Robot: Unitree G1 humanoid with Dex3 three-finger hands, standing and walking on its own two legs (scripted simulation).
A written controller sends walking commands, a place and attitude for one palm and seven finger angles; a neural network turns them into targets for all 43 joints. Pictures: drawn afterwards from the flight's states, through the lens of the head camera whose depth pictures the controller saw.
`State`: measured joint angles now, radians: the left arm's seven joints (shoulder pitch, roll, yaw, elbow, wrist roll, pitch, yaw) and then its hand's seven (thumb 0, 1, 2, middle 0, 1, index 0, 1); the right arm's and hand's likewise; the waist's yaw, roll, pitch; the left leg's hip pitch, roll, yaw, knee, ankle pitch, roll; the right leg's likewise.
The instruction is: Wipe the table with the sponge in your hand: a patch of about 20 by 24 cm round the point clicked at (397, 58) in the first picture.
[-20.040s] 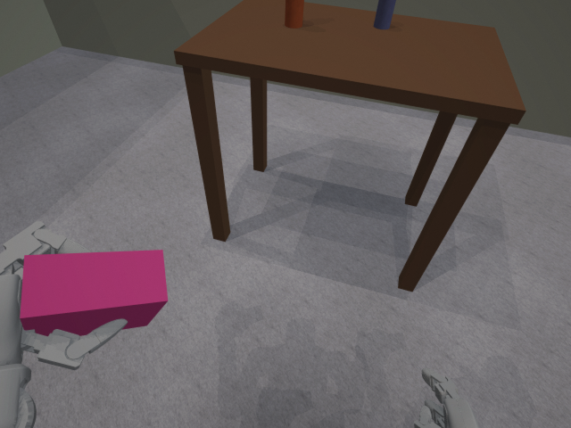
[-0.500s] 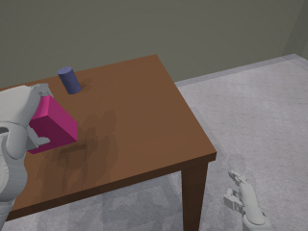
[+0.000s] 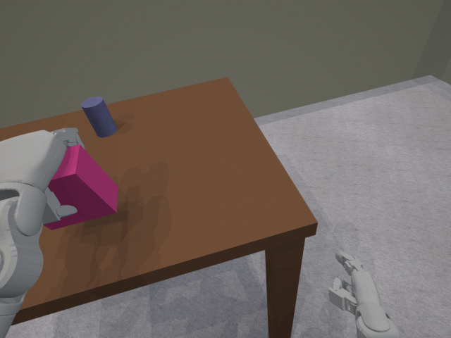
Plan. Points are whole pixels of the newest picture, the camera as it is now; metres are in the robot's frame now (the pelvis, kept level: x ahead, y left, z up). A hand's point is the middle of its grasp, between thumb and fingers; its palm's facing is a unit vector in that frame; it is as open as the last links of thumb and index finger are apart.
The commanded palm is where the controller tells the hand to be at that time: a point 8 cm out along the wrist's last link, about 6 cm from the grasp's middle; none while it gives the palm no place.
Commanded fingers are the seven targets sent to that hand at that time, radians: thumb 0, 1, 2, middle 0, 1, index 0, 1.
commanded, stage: lower the sponge onto the table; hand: left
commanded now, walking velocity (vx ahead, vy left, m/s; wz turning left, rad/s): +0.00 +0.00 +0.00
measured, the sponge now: (72, 196) +0.26 +0.30 +0.17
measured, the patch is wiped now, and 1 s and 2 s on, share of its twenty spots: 0.00 0.00 0.15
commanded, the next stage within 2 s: wipe forward along the first lane in 1.20 s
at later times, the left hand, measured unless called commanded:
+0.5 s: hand (58, 190) +0.24 +0.30 +0.20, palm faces +0.18 -0.03 -0.98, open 9.7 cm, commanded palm +0.19 +0.29 +0.25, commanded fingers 0.00 0.10 1.30 -1.20 -1.60 -1.20 -1.60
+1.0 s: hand (66, 206) +0.24 +0.29 +0.17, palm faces +0.12 -0.04 -0.99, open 9.7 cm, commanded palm +0.19 +0.29 +0.23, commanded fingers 0.00 0.10 1.30 -1.20 -1.60 -1.20 -1.60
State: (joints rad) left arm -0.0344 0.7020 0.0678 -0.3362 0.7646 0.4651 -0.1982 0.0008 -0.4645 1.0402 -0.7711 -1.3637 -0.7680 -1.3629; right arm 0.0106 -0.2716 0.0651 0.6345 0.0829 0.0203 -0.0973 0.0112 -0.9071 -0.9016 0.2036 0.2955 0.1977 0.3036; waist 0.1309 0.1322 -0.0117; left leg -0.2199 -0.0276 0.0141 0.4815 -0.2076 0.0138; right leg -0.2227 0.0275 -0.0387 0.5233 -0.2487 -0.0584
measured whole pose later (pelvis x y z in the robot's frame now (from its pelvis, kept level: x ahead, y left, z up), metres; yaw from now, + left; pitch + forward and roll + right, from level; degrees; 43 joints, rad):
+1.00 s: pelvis +0.00 +0.00 +0.00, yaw +0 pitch -4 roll +1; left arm 0.09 0.62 0.02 -0.34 0.82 0.47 -0.15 0.00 -0.46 1.04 -0.77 -1.37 -0.77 -1.36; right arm 0.01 -0.26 0.07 0.63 0.07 0.03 -0.08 0.01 -0.91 -0.90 0.20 0.30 0.20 0.30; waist 0.13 0.13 -0.01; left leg -0.19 -0.03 0.01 0.46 -0.20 0.02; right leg -0.19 0.03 -0.04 0.49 -0.24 -0.06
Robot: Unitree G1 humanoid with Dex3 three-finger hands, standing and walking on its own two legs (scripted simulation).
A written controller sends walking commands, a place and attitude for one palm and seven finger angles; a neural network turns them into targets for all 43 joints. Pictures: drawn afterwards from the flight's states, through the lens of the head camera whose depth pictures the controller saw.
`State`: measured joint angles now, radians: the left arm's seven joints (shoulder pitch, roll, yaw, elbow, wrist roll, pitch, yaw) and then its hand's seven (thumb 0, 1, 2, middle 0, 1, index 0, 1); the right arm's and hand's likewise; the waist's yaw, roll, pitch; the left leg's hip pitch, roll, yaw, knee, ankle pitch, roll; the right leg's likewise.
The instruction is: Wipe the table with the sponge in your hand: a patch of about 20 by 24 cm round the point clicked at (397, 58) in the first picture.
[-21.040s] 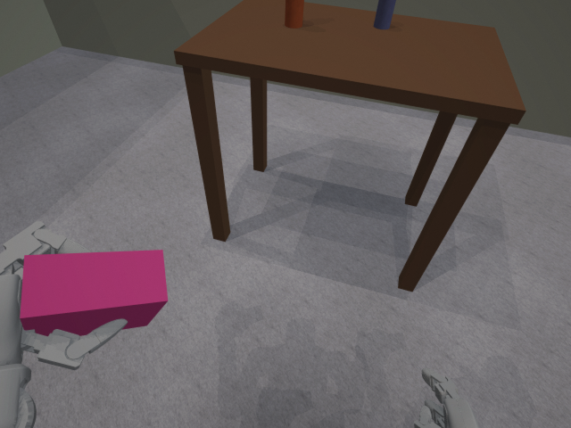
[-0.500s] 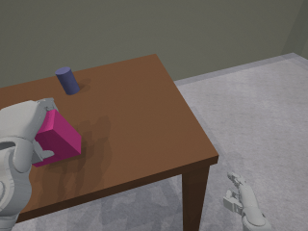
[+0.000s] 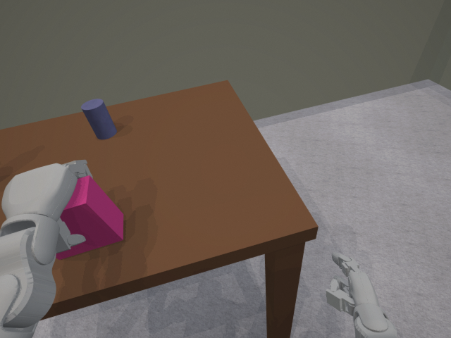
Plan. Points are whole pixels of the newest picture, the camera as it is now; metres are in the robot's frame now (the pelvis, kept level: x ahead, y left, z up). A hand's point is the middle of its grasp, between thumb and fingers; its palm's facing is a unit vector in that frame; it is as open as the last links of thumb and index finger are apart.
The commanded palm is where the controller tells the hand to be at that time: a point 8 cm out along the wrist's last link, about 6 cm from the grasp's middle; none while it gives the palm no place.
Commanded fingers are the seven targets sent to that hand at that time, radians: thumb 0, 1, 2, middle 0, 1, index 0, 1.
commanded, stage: lower the sponge onto the table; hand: left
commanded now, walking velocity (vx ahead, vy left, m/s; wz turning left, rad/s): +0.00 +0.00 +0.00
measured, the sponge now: (80, 225) +0.23 +0.29 +0.12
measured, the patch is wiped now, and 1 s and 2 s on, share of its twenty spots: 0.00 0.15 0.15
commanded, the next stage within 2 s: wipe forward along the first lane in 0.20 s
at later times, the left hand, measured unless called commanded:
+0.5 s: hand (68, 208) +0.24 +0.30 +0.16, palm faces +0.09 +0.00 -1.00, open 9.7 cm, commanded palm +0.21 +0.30 +0.21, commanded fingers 0.00 0.10 1.30 -1.20 -1.60 -1.20 -1.60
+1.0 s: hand (71, 187) +0.28 +0.33 +0.16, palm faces +0.04 +0.02 -1.00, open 9.8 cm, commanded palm +0.26 +0.32 +0.19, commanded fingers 0.00 0.10 1.30 -1.20 -1.60 -1.20 -1.60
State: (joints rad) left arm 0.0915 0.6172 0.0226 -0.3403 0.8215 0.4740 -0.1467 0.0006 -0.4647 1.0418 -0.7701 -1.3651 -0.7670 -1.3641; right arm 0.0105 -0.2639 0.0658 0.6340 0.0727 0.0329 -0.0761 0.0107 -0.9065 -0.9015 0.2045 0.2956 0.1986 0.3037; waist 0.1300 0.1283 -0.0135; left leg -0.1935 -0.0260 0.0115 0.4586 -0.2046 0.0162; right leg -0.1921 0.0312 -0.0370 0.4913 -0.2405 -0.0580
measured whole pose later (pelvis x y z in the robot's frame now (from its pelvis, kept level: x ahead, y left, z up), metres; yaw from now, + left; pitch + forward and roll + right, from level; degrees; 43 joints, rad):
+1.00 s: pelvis +0.00 +0.00 +0.00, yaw +2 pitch -1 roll +0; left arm -0.17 0.64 0.05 0.07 0.87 0.29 -0.16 0.00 -0.50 1.09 -0.78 -1.36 -0.78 -1.35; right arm 0.12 -0.30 0.04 0.67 0.08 0.03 -0.10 0.01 -0.91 -0.90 0.20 0.30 0.20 0.30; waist 0.09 0.12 -0.02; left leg -0.26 -0.03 -0.02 0.50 -0.22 0.01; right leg -0.23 0.03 -0.07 0.51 -0.25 -0.06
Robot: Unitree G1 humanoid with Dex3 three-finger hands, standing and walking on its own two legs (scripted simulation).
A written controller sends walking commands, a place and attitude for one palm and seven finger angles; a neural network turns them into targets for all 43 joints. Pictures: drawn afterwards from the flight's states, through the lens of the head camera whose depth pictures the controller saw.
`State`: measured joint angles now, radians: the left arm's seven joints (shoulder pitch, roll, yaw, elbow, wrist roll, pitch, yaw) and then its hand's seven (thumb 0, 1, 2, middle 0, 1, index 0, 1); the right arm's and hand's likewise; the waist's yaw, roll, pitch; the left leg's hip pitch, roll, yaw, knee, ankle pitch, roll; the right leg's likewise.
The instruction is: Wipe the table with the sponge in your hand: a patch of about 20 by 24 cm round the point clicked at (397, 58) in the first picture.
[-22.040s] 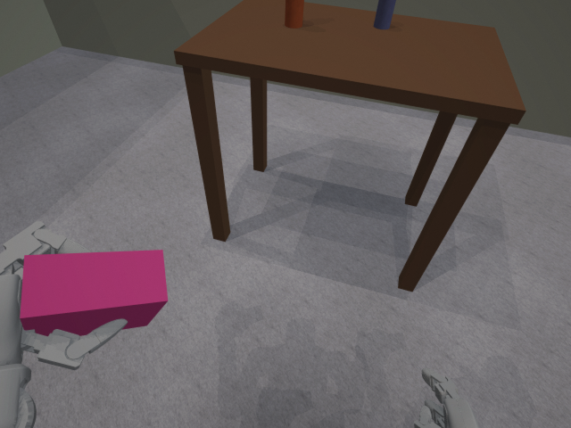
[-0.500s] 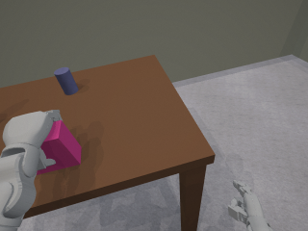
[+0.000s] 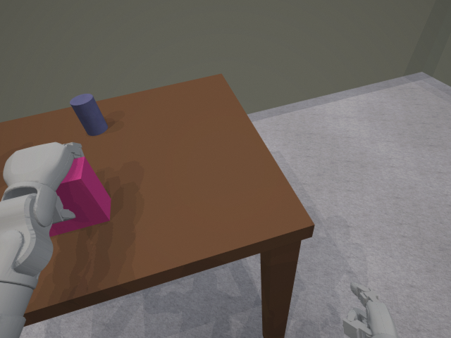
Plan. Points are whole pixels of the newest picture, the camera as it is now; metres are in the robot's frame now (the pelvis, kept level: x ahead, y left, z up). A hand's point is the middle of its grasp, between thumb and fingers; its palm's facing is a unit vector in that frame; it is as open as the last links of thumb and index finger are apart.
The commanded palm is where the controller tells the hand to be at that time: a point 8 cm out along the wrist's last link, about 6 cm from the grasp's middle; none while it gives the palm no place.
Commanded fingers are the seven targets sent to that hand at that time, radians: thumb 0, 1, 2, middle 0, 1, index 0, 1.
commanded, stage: wipe forward along the first lane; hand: left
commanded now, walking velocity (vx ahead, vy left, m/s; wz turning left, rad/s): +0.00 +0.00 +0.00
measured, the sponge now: (70, 205) +0.29 +0.32 +0.12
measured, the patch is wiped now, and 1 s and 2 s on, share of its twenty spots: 0.15 0.15 0.40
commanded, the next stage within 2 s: slide across to the middle lane in 0.92 s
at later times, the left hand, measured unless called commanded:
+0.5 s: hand (62, 164) +0.35 +0.35 +0.16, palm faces -0.04 +0.01 -1.00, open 9.8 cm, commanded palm +0.32 +0.34 +0.18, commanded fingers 0.00 0.10 1.30 -1.20 -1.60 -1.20 -1.60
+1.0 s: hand (66, 149) +0.39 +0.37 +0.16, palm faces -0.08 +0.03 -1.00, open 9.8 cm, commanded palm +0.37 +0.36 +0.18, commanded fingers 0.00 0.10 1.30 -1.20 -1.60 -1.20 -1.60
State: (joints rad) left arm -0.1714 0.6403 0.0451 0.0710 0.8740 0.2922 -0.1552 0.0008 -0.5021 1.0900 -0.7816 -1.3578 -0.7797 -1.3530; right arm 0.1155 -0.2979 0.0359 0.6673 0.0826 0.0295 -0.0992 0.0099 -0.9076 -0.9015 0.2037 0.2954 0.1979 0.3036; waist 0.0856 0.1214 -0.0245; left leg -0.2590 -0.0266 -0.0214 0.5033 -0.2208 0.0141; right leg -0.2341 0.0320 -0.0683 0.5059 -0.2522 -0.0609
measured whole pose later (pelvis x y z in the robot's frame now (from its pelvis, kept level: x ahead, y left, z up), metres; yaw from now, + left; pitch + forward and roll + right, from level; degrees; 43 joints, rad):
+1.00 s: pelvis +0.01 +0.02 +0.00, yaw +0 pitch +5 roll -1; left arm -0.60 0.72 0.03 0.63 0.95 0.12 -0.17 0.02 -0.52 1.12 -0.78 -1.36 -0.78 -1.37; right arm 0.20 -0.30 0.02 0.66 0.10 0.12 -0.08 0.01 -0.91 -0.90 0.20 0.30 0.20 0.30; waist 0.02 0.09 -0.06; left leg -0.38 -0.03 -0.02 0.53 -0.23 0.04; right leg -0.34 0.02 -0.06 0.50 -0.24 -0.04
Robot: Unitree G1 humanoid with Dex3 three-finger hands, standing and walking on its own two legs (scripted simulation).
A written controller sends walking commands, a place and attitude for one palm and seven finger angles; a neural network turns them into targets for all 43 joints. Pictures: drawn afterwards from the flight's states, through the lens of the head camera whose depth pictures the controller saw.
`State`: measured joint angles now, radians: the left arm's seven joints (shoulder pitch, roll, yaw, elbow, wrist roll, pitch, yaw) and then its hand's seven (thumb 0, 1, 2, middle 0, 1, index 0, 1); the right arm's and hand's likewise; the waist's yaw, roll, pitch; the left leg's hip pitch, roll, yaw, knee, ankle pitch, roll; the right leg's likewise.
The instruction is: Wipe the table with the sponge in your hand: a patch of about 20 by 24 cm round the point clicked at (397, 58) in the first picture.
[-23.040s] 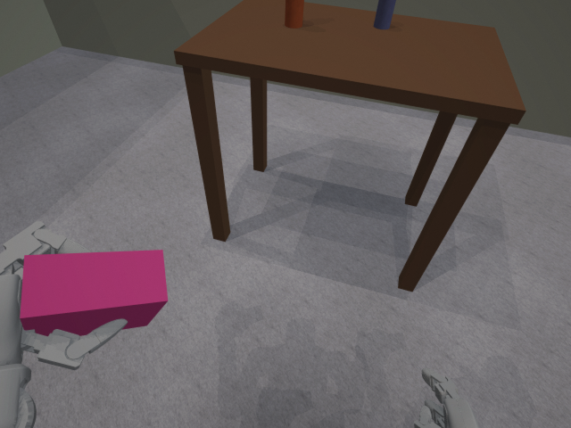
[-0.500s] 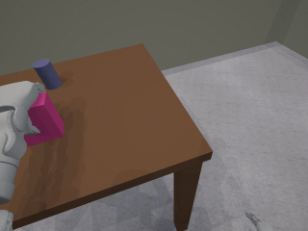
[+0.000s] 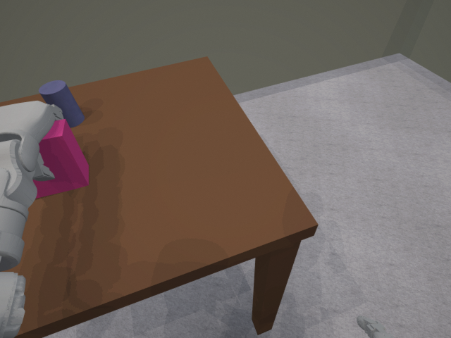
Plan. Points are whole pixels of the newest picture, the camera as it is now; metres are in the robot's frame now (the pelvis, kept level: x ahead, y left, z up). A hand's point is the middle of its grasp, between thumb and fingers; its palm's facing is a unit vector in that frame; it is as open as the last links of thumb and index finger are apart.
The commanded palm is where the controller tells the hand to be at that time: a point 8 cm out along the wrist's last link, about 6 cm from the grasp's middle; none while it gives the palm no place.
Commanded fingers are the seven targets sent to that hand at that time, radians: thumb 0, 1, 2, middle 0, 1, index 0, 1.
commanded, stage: slide across to the middle lane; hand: left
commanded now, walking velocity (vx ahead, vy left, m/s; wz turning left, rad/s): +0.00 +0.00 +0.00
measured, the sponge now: (49, 168) +0.37 +0.35 +0.12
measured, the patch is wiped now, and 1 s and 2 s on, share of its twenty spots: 0.15 0.40 0.50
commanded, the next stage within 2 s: wipe back along the middle lane in 0.74 s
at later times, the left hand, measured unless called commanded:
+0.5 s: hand (69, 136) +0.41 +0.31 +0.16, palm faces +0.02 +0.01 -1.00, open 9.8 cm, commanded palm +0.38 +0.30 +0.21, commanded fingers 0.00 0.10 1.30 -1.20 -1.60 -1.20 -1.60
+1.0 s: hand (88, 133) +0.41 +0.28 +0.16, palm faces +0.03 +0.00 -1.00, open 9.8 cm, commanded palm +0.37 +0.27 +0.21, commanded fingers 0.00 0.10 1.30 -1.20 -1.60 -1.20 -1.60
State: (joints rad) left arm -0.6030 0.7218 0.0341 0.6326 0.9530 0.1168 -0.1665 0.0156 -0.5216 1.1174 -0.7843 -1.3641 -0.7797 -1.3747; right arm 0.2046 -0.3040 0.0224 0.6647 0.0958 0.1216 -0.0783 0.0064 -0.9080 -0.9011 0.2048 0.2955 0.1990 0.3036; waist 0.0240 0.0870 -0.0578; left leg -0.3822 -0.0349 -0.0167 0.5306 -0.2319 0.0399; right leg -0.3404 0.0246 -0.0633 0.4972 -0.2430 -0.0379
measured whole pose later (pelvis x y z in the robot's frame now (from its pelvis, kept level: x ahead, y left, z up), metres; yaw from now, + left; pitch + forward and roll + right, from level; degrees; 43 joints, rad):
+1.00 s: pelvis +0.03 +0.01 +0.01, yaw +0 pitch +4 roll +0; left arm -0.54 0.54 -0.15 0.31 0.94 0.41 -0.12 0.00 -0.50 1.11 -0.76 -1.40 -0.75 -1.41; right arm 0.09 -0.29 0.05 0.67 0.09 0.11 -0.03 0.01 -0.91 -0.90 0.20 0.30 0.20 0.30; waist 0.05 0.09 -0.05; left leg -0.26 -0.06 -0.02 0.44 -0.24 0.05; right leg -0.23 0.01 -0.06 0.43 -0.26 -0.02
